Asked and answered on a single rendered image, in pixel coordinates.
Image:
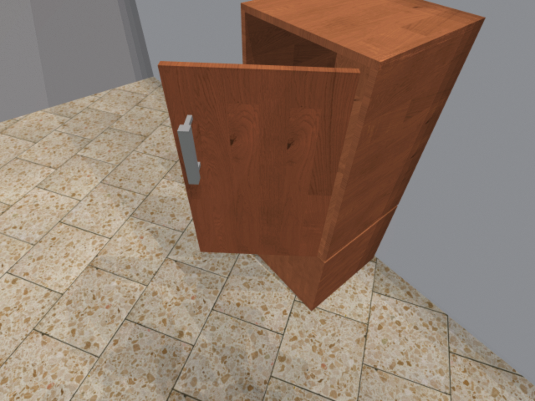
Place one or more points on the cupboard door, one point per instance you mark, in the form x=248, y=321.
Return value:
x=269, y=139

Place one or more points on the handle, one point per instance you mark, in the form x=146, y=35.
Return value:
x=189, y=152

